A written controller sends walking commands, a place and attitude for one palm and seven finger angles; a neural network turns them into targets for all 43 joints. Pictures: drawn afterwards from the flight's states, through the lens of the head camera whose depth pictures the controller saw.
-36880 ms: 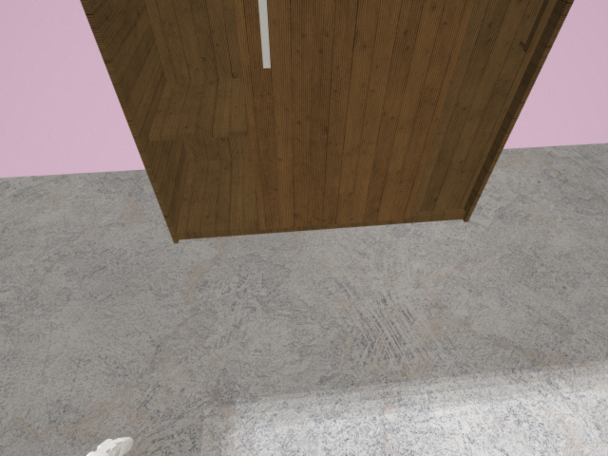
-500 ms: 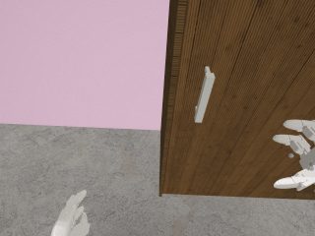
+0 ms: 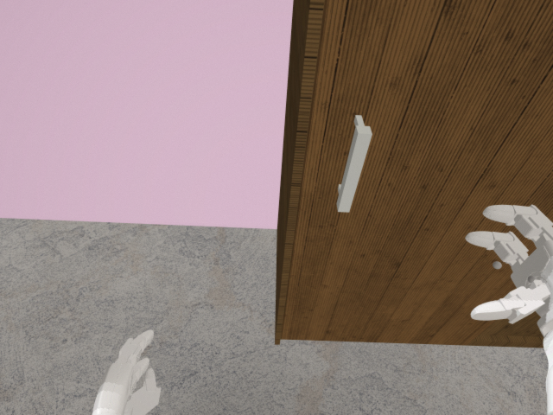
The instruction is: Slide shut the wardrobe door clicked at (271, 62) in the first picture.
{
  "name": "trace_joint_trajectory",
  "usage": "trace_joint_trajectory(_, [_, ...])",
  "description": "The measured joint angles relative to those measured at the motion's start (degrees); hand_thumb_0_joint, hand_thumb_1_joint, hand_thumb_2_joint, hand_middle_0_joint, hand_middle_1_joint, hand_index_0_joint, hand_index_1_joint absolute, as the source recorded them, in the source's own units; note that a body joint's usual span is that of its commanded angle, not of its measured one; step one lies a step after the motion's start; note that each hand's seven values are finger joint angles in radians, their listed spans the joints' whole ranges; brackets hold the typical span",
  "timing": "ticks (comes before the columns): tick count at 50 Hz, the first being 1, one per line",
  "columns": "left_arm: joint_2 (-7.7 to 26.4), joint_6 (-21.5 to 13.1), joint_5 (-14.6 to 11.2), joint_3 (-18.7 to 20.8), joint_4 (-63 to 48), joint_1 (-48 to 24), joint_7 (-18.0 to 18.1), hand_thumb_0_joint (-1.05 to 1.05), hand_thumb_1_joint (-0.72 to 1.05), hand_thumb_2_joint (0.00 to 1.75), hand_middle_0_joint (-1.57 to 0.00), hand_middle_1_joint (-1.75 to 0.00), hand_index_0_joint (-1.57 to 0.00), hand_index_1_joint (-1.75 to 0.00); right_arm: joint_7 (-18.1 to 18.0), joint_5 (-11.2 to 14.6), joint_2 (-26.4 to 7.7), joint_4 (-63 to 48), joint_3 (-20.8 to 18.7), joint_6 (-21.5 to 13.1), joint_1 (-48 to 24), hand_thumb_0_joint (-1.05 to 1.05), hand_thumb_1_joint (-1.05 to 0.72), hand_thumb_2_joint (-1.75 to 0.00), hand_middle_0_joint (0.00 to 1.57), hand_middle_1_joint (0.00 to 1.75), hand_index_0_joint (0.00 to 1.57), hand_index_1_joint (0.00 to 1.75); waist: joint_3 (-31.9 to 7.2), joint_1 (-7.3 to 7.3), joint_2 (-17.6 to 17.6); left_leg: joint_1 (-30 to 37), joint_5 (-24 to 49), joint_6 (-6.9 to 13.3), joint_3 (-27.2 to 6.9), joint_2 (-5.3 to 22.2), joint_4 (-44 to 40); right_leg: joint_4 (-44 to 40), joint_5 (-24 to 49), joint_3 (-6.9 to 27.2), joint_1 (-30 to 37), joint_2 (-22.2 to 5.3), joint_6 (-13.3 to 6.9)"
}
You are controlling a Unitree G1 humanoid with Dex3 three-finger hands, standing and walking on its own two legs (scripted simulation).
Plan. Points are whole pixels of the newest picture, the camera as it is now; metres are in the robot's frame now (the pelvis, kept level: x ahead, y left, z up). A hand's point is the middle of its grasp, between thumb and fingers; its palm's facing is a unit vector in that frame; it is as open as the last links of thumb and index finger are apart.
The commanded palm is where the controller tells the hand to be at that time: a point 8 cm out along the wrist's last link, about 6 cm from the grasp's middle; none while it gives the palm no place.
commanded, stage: move the hooked fingers beside the handle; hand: right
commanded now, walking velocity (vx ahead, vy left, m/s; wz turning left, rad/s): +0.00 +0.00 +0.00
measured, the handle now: (350, 165) +0.50 -0.11 +0.11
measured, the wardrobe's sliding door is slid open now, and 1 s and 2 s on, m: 0.00 0.00 0.00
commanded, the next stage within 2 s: none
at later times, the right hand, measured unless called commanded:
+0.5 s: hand (452, 233) +0.34 -0.23 +0.13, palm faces +0.03 +1.00 -0.03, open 14.0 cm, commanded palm +0.32 -0.28 +0.13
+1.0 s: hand (420, 203) +0.40 -0.20 +0.12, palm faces +0.01 +1.00 -0.01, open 14.0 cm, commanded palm +0.38 -0.25 +0.12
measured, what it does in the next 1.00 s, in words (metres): stands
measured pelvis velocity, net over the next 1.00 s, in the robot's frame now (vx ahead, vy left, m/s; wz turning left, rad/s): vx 0.01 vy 0.00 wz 0.02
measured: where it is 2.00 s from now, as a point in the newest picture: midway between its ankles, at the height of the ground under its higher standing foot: outside the picture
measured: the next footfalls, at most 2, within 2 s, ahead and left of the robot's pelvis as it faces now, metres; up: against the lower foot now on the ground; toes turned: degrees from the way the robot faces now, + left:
none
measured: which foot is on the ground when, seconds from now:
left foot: down 0.00-1.00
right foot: down 0.00-1.00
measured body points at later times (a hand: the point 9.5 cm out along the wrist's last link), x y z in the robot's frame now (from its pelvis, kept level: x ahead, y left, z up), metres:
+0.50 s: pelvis +0.00 -0.01 +0.00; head +0.01 +0.00 +0.45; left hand +0.14 +0.24 -0.09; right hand +0.34 -0.28 +0.13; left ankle +0.00 +0.12 -0.73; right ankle +0.00 -0.12 -0.73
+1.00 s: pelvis +0.01 +0.00 +0.00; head +0.02 +0.00 +0.45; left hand +0.11 +0.26 -0.11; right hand +0.39 -0.25 +0.13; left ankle +0.00 +0.12 -0.73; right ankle +0.00 -0.12 -0.73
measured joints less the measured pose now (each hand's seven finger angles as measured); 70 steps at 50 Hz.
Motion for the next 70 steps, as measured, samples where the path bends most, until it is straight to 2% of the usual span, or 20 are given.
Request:
trace_joint_trajectory(14, [-0.09, 0.86, 0.08, 0.51, 0.20, 1.48, -0.55, 0.02, 0.90, 0.89, -0.21, -0.30, -0.20, -0.30, -2.81, -1.67, 1.16, 3.67, 2.33, -1.13, -5.23, -0.01, 0.50, -0.30, 0.30, 1.20, 0.30, 1.20, -0.63, 1.60, 0.13, -1.73, 0.32, -0.31, -1.06, 0.16, 0.22, -0.22, 0.17, -1.04, -1.15, 0.15, -0.31])
trace_joint_trajectory(26, [-0.56, 2.20, 0.29, 0.81, 1.03, 2.09, -1.02, 0.02, 0.90, 0.89, -0.21, -0.30, -0.20, -0.30, -7.27, -3.93, 3.19, 5.73, 4.90, -1.85, -8.87, -0.01, 0.50, -0.30, 0.30, 1.20, 0.30, 1.20, -0.25, 1.89, 0.40, -2.46, 0.35, -0.43, -1.30, 0.34, 0.25, -0.53, 0.33, -1.27, -1.67, 0.33, -0.41])
trace_joint_trajectory(34, [-0.60, 3.33, 0.34, 1.12, 1.35, 2.35, -1.59, 0.02, 0.90, 0.89, -0.21, -0.30, -0.20, -0.30, -8.71, -4.68, 4.17, 8.74, 6.77, -2.64, -12.35, -0.01, 0.50, -0.30, 0.30, 1.20, 0.30, 1.20, -0.86, 2.42, 0.31, -2.99, 0.28, -0.41, -1.53, 0.30, 0.21, -0.83, 0.32, -1.49, -1.98, 0.30, -0.37])
trace_joint_trajectory(41, [-0.65, 5.41, 0.42, 1.19, 1.01, 2.37, -1.87, 0.01, 0.90, 0.89, -0.21, -0.30, -0.20, -0.30, -10.26, -5.99, 3.16, 14.26, 5.22, -2.70, -15.58, -0.01, 0.50, -0.30, 0.30, 1.20, 0.30, 1.20, -0.74, 3.33, 0.87, -3.82, 0.11, -0.18, -1.82, -0.03, 0.63, -0.67, 0.15, -1.77, -2.53, -0.03, -0.18])
trace_joint_trajectory(48, [-0.04, 6.39, 0.31, 1.81, 1.68, 3.47, -2.07, 0.01, 0.90, 0.89, -0.21, -0.30, -0.20, -0.30, -9.99, -5.91, 3.40, 16.66, 6.53, -5.44, -18.83, -0.01, 0.50, -0.30, 0.30, 1.20, 0.30, 1.20, -0.66, 3.24, 0.72, -4.41, -0.08, -0.13, -1.46, -0.13, 0.87, 0.10, -0.21, -1.39, -3.50, -0.14, -0.14])
trace_joint_trajectory(55, [-0.03, 7.93, 0.39, 1.93, 1.59, 3.66, -2.53, 0.01, 0.90, 0.89, -0.21, -0.30, -0.20, -0.30, -11.30, -7.31, 3.55, 22.64, 7.40, -4.94, -23.54, -0.01, 0.50, -0.30, 0.30, 1.20, 0.30, 1.20, -0.84, 4.34, 0.89, -6.19, -0.30, -0.15, -1.57, -0.04, 1.75, 0.79, -0.37, -1.49, -5.14, -0.07, -0.18])
trace_joint_trajectory(62, [-0.57, 9.08, 0.77, 1.99, 1.73, 4.58, -3.22, 0.01, 0.90, 0.89, -0.21, -0.30, -0.20, -0.30, -13.46, -8.19, 4.34, 24.94, 6.95, -8.05, -25.98, -0.01, 0.50, -0.30, 0.30, 1.20, 0.30, 1.20, -1.07, 5.02, 1.19, -7.29, -0.47, -0.21, -2.19, -0.25, 2.33, 1.25, -0.72, -2.09, -5.93, -0.29, -0.22])
trace_joint_trajectory(70, [-0.43, 10.63, 0.89, 2.31, 1.56, 5.96, -3.99, 0.01, 0.90, 0.89, -0.21, -0.30, -0.20, -0.30, -14.21, -9.42, 3.16, 30.24, 7.07, -8.70, -30.02, -0.01, 0.50, -0.30, 0.30, 1.20, 0.30, 1.20, -1.24, 5.70, 0.86, -9.20, -0.54, -0.26, -2.40, -0.37, 3.05, 2.30, -1.07, -2.28, -7.89, -0.43, -0.31])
